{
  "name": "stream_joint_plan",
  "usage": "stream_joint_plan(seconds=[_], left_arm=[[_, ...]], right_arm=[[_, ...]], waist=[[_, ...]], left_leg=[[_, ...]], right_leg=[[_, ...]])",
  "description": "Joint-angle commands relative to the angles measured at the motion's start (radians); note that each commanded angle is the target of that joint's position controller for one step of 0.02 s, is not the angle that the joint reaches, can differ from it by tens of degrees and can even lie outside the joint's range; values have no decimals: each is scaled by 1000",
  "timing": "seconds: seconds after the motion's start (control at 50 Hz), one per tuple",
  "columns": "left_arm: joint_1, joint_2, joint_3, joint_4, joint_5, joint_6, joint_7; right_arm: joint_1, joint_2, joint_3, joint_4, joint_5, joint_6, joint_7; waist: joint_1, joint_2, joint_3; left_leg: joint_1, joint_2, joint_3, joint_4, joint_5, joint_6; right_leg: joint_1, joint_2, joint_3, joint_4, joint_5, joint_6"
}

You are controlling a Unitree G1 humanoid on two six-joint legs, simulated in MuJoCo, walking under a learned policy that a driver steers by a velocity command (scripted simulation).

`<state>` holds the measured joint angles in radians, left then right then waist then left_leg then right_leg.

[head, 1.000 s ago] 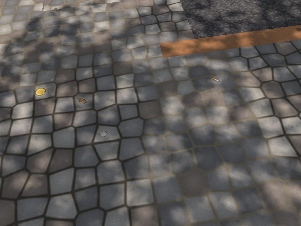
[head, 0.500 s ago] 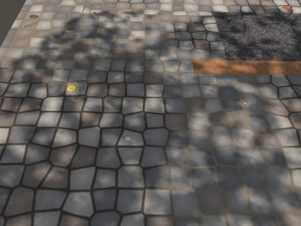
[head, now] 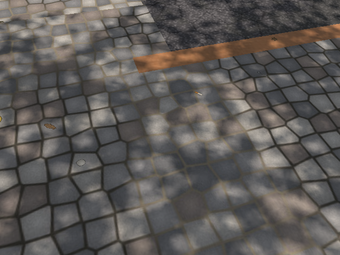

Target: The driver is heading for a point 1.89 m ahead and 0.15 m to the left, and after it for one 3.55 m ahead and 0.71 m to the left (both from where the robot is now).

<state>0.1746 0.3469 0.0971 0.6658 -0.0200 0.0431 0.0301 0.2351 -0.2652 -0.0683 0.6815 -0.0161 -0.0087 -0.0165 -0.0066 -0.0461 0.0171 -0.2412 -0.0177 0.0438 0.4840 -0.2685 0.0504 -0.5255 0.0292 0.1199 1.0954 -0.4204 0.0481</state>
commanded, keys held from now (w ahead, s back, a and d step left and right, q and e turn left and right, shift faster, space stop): w+e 0.02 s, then w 0.36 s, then w+q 0.62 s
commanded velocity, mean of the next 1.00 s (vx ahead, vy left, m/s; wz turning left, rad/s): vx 0.41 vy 0.00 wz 0.10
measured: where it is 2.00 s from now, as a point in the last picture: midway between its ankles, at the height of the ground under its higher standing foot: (160, 167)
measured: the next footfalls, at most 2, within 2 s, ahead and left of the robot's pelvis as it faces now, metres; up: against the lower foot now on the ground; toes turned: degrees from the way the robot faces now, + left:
right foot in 0.40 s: +0.17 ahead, -0.18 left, +0.00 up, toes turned -8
left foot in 0.92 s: +0.50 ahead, +0.01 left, +0.00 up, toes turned +10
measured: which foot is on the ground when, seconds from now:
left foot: down 0.00-0.40, up 0.42-0.90, down 0.92-1.00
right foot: up 0.00-0.38, down 0.40-0.94, up 0.96-1.00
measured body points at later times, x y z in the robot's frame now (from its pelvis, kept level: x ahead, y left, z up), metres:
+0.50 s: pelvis +0.13 -0.08 +0.00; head +0.15 -0.10 +0.45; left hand +0.32 +0.16 -0.08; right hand +0.14 -0.37 -0.13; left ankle +0.04 +0.08 -0.66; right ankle +0.13 -0.18 -0.74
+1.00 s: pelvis +0.38 -0.07 -0.02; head +0.43 -0.06 +0.43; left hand +0.40 +0.22 -0.14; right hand +0.61 -0.29 -0.11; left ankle +0.46 +0.00 -0.74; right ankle +0.21 -0.21 -0.64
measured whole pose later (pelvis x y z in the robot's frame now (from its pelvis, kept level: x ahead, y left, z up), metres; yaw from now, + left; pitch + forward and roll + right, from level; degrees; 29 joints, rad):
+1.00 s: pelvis +0.38 -0.07 -0.02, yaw +11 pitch +1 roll +0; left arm 0.32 0.29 0.05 0.77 -0.02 -0.08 0.01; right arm 0.12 -0.30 -0.07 0.64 0.02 -0.05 0.05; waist 0.02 0.01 0.08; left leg -0.46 -0.09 0.04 0.61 -0.18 0.12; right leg -0.21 -0.02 -0.03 1.17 -0.48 -0.01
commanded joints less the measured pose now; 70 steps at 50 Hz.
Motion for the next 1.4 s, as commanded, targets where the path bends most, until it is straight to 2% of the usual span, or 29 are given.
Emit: stream_joint_plan(seconds=[0.02,0.1,0.22,0.3,0.34,0.38,0.4,0.42,0.44,0.46,0.5,0.54,0.66,0.8,0.86,0.9,0.92,0.94,0.96,0.98,1.0,1.02,1.06,1.12,1.2,1.3,1.36,1.38,1.4], left_arm=[[-10,85,27,-62,-3,-17,-9],[-68,32,7,-86,-1,-49,-14],[-116,-9,-21,-98,2,-81,-41],[-147,-3,-29,-110,-9,-94,-57],[-125,7,-27,-109,-12,-99,-64],[29,42,-4,-56,-7,-100,-60],[177,93,22,-20,-5,-99,-50],[307,197,39,-11,20,-96,-34],[298,197,37,-21,25,-111,-37],[252,121,14,-21,17,-123,-44],[146,33,-13,-21,14,-135,-51],[91,6,-18,-16,28,-148,-49],[110,33,-6,31,33,-165,-27],[201,89,7,93,14,-129,-5],[190,133,17,92,10,-101,9],[166,157,21,81,8,-86,15],[134,155,17,67,0,-90,16],[216,25,-22,26,37,-112,1],[221,7,-45,-4,22,-155,-17],[82,84,-24,-35,-14,-181,-32],[42,85,-28,-59,-24,-193,-35],[45,74,-28,-48,-1,-194,-29],[83,84,-18,-37,28,-171,-26],[73,48,-31,-46,42,-144,-21],[-83,-6,-57,-77,36,-146,-26],[-184,37,-45,-103,13,-166,-51],[-102,67,-25,-91,13,-173,-55],[-6,92,-9,-65,19,-176,-50],[142,136,4,-49,32,-179,-44]], right_arm=[[-29,-139,-30,-80,9,-35,-28],[94,-136,-31,-35,9,-57,-20],[97,-179,-46,4,29,-64,1],[135,-199,-50,42,43,-60,18],[128,-209,-51,56,55,-52,25],[110,-194,-40,66,56,-47,25],[104,-140,-18,67,46,-51,27],[79,-36,20,10,12,-63,30],[93,-89,5,-1,45,-80,24],[64,-158,-15,0,69,-84,25],[31,-154,-18,9,59,-77,27],[52,-134,-21,28,50,-58,31],[-22,-72,-5,6,43,-40,37],[-249,-37,20,-92,43,-50,88],[-214,-79,1,-111,44,-43,98],[-32,-155,-38,-82,48,-34,88],[132,-205,-67,-50,46,-28,70],[191,-299,-87,-34,42,-20,49],[178,-295,-77,-64,37,-38,51],[166,-224,-60,-61,32,-47,52],[105,-193,-49,-61,36,-53,52],[35,-167,-40,-71,40,-57,52],[-37,-135,-28,-93,24,-59,44],[-26,-162,-35,-71,28,-64,28],[33,-172,-34,-34,36,-53,10],[124,-177,-28,14,39,-48,13],[103,-182,-30,21,35,-41,12],[95,-160,-23,17,32,-40,14],[97,-115,-4,1,19,-40,15]], waist=[[-11,168,4],[-61,139,11],[-62,156,46],[-76,174,60],[-47,172,56],[43,140,-14],[115,82,-110],[142,-185,-208],[133,-191,-226],[125,-114,-130],[64,-68,-24],[19,-77,14],[17,-17,54],[86,10,108],[32,-46,23],[-77,-69,-91],[-176,-25,-162],[-104,225,-251],[-82,228,-417],[-133,122,-316],[-88,64,-172],[-32,-5,-93],[29,44,-44],[38,69,-24],[-37,115,-16],[-88,144,-8],[-26,175,-10],[24,159,-60],[88,86,-198]], left_leg=[[145,261,-297,-314,-230,116],[263,286,-277,-351,-190,146],[207,294,-169,-386,-49,158],[173,299,-128,-353,-18,161],[158,314,-126,-318,-2,152],[64,272,-66,-155,171,110],[-41,201,1,79,227,62],[-355,79,60,490,-150,-21],[-541,1,-98,712,-310,-36],[-604,55,-167,783,-240,-22],[-572,118,-158,724,-54,-14],[-486,133,-168,674,60,-28],[-494,100,-159,454,275,-63],[-486,76,-12,156,305,-5],[-359,-6,69,148,162,50],[-110,-64,78,126,98,108],[168,-60,16,31,167,154],[567,190,-400,64,171,284],[708,356,-891,-104,-4,437],[631,325,-784,-178,-28,367],[466,288,-647,-200,16,323],[310,240,-549,-211,111,286],[124,180,-448,-255,251,270],[-19,138,-345,-270,387,264],[-64,67,-241,-241,289,189],[82,158,-345,-170,171,167],[150,194,-388,-87,282,135],[142,146,-357,25,405,111],[53,88,-297,271,340,74]], right_leg=[[-223,-62,-8,123,126,18],[-274,-57,7,-28,169,21],[-143,-107,-97,-316,209,-3],[-14,-90,-147,-461,161,-44],[73,-76,-164,-542,177,-79],[345,-21,-203,-623,223,-117],[572,-75,-122,-637,219,-149],[825,-353,279,-713,155,-243],[807,-463,569,-835,-23,-352],[737,-439,459,-850,-56,-330],[586,-338,227,-893,42,-261],[485,-278,66,-929,267,-219],[455,-241,-170,-964,562,-197],[611,-285,-290,-920,753,-156],[687,-296,-324,-745,1215,-145],[642,-289,-327,-469,1344,-139],[474,-248,-340,-221,1176,-109],[33,-101,-311,157,240,-51],[-186,40,-71,374,-195,-41],[-279,-23,15,372,-106,-60],[-282,-66,-1,277,-12,-74],[-232,-105,-13,180,38,-65],[-113,-142,-18,91,100,-33],[-68,-140,-64,-40,167,23],[4,-96,-97,-378,457,39],[15,-71,-73,-555,485,-7],[96,-57,-89,-608,365,-68],[232,-46,-104,-635,367,-99],[468,-167,14,-608,388,-162]])
Keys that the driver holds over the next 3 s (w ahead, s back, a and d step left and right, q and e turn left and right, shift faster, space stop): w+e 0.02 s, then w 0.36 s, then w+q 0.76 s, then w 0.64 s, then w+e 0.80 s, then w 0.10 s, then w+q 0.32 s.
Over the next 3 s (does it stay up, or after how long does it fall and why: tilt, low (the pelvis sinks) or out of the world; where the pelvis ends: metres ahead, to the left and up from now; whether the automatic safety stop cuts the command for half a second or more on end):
stays up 1.47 0.10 -0.02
